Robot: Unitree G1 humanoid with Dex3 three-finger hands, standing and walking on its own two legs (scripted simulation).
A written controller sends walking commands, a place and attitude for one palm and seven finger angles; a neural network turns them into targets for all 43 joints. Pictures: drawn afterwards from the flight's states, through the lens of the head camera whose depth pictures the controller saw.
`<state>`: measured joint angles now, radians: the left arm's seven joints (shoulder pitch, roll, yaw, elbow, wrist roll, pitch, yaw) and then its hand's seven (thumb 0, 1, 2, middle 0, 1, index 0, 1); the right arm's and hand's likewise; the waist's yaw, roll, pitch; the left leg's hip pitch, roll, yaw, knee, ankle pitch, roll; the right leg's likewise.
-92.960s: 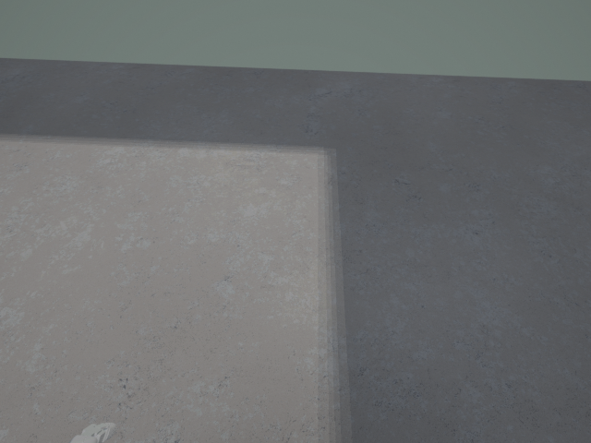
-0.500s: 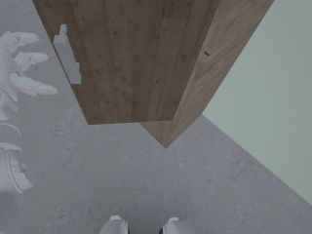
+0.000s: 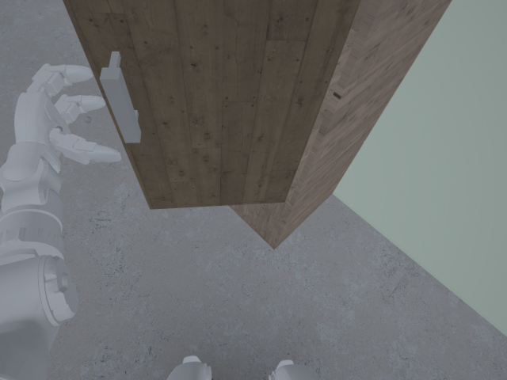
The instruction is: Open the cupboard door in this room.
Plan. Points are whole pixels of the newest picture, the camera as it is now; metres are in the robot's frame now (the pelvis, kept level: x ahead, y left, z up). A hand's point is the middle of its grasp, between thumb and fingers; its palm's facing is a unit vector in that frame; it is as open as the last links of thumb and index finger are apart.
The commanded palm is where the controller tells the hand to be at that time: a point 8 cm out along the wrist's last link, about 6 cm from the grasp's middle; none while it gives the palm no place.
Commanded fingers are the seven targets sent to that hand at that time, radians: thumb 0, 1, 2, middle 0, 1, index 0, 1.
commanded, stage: slide the fingers in behind the handle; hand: left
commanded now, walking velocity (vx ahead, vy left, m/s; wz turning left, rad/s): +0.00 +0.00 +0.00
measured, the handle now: (124, 99) +0.53 +0.18 +0.10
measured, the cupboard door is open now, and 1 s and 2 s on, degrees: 51 51 51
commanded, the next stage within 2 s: close the thumb around the handle in 1.18 s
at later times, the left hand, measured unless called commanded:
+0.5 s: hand (115, 120) +0.48 +0.19 +0.10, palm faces +0.06 -1.00 +0.01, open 14.0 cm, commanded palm +0.46 +0.23 +0.10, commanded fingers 0.00 -0.50 0.30 -0.30 -1.20 -0.30 -1.20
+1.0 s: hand (134, 119) +0.49 +0.16 +0.10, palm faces +0.08 -1.00 +0.00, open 14.0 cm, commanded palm +0.46 +0.21 +0.10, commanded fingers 0.00 -0.50 0.30 -0.30 -1.20 -0.30 -1.20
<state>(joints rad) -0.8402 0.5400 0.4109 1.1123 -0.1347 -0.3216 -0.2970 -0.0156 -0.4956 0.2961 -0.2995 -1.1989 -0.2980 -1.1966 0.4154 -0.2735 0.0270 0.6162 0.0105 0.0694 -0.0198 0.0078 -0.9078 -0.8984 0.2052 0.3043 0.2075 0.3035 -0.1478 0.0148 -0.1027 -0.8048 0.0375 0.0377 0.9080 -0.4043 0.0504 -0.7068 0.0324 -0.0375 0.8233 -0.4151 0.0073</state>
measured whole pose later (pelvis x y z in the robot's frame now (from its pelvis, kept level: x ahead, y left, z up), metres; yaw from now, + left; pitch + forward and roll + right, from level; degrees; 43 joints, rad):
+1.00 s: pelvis +0.00 -0.02 +0.00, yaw +0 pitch +16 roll -2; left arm -0.86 0.43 0.36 1.13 -0.10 -0.36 -0.15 -0.02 -0.49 0.30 -0.30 -1.20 -0.30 -1.20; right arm 0.40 -0.26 0.02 0.63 0.01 0.04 0.00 0.01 -0.91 -0.90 0.20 0.30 0.21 0.30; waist -0.15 0.03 -0.10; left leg -0.78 0.04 0.04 0.89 -0.39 0.02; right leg -0.70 0.04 -0.04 0.85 -0.42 -0.02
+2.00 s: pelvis -0.01 -0.02 +0.00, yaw +0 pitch +17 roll -2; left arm -0.88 0.42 0.35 1.15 -0.10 -0.37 -0.15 0.01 0.73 0.83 -0.40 -1.34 -0.39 -1.34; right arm 0.41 -0.27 0.02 0.64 0.00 0.05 0.00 0.01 -0.91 -0.90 0.20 0.30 0.21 0.30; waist -0.15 0.03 -0.10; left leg -0.80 0.04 0.03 0.90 -0.39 0.03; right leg -0.72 0.04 -0.04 0.86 -0.43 -0.02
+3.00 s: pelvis +0.01 -0.05 +0.02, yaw +3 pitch +5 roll +0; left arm 0.03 -0.11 -0.14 0.07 0.05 -0.04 0.57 0.00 0.69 0.74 -0.34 -1.35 -0.38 -1.34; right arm 0.17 -0.18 0.02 0.53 -0.05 0.09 0.02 0.01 -0.91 -0.90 0.20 0.30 0.21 0.30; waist -0.01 0.03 -0.10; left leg -0.46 0.02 0.00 0.75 -0.37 -0.01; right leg -0.39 0.02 -0.06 0.75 -0.44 -0.05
